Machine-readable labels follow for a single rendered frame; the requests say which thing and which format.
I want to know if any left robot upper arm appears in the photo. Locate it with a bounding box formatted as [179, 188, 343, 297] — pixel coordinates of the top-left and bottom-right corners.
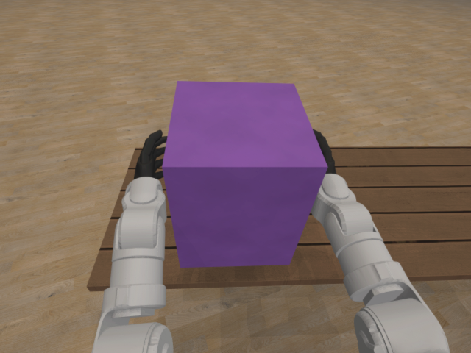
[93, 322, 173, 353]

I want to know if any table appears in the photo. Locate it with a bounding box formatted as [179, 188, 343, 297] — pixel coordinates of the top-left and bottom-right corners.
[87, 146, 471, 291]

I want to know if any carton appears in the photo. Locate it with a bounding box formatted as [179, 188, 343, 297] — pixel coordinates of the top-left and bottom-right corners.
[162, 81, 328, 268]

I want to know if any robot right hand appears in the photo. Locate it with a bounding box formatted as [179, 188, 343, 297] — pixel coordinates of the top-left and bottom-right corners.
[313, 129, 336, 174]

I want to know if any right robot forearm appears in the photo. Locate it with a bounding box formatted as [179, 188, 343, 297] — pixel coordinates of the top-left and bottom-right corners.
[311, 174, 450, 352]

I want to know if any left robot forearm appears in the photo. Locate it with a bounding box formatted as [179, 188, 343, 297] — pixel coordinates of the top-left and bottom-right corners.
[91, 176, 167, 353]

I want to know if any right robot upper arm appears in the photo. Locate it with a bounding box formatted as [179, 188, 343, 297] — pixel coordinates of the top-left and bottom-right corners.
[354, 298, 449, 353]

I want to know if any robot left hand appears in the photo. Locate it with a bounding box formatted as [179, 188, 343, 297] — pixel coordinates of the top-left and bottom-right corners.
[134, 130, 167, 179]

